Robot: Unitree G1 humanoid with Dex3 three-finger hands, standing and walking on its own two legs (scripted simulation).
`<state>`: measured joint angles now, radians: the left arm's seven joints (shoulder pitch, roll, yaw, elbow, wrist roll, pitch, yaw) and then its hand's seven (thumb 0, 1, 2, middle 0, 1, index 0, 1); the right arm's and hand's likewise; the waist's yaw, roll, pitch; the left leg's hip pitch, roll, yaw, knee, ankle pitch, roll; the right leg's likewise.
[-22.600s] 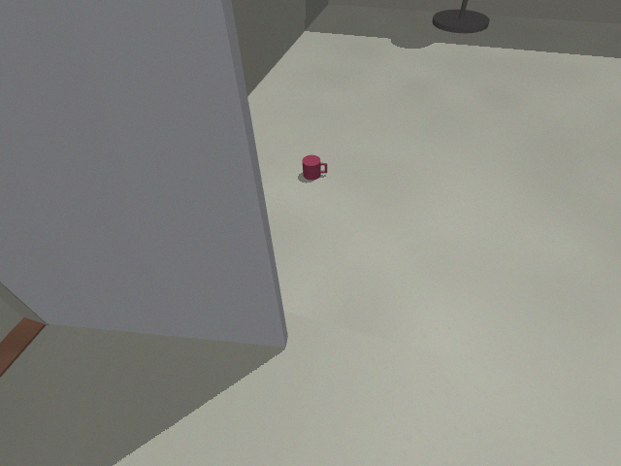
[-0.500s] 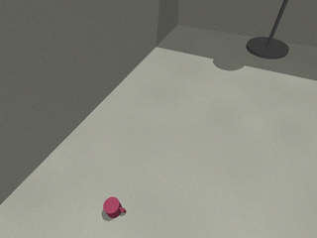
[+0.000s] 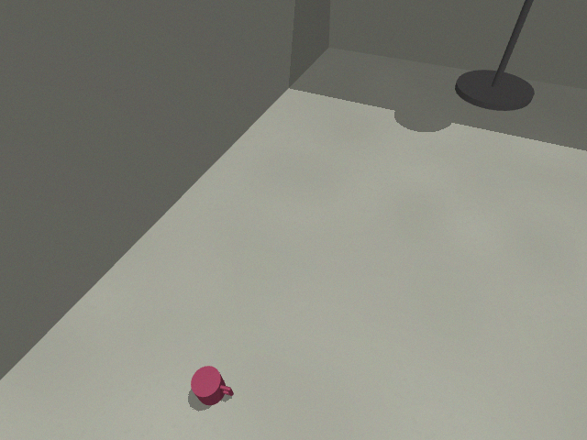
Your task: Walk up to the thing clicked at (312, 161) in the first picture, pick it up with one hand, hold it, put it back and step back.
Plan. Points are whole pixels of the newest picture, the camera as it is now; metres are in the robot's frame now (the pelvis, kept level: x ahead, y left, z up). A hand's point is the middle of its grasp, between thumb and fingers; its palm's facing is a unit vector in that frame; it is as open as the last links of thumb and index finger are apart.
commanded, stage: stand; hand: left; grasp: from above
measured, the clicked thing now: (213, 387) +0.42 +0.32 -0.74
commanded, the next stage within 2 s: rise first in 0.06 s
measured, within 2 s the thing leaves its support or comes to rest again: neither
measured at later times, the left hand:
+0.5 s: hand out of the picture +0.14 +0.26 -0.17, palm faces -0.05 -0.92 -0.39, open 10.8 cm
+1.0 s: hand out of the picture +0.11 +0.28 -0.22, palm faces -0.15 -0.87 -0.47, open 14.0 cm
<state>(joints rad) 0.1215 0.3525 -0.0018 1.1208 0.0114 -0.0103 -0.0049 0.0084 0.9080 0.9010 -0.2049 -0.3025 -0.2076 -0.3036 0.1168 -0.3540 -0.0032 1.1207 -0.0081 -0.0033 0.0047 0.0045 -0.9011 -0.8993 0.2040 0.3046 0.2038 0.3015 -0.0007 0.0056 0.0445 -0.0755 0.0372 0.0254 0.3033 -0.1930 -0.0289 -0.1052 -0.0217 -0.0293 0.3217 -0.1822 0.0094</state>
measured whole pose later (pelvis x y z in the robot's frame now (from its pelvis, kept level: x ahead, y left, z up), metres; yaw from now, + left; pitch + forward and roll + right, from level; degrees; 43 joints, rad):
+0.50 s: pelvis -0.02 +0.00 -0.03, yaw +0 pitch +8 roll +0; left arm -0.01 0.34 0.15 0.96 0.16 0.04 -0.02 0.01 0.14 0.98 -0.06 -0.92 -0.10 -0.89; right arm 0.24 -0.24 -0.03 0.75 0.03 -0.03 -0.02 0.01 -0.91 -0.90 0.20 0.30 0.20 0.30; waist -0.03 0.00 -0.02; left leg -0.47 0.04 0.01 0.66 -0.33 -0.02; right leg -0.48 -0.03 -0.03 0.65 -0.30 0.01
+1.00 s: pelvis -0.02 +0.02 -0.09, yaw +1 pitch +17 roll -2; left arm 0.24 0.33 0.13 0.49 0.25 0.20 -0.01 0.00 -0.51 0.97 -0.07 -1.07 -0.09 -1.05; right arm 0.20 -0.24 -0.03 0.57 0.01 -0.15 -0.03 0.01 -0.90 -0.90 0.20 0.30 0.20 0.30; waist -0.02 0.01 -0.11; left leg -0.87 0.04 -0.02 1.11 -0.53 -0.01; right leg -0.86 -0.04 -0.04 1.06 -0.49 0.03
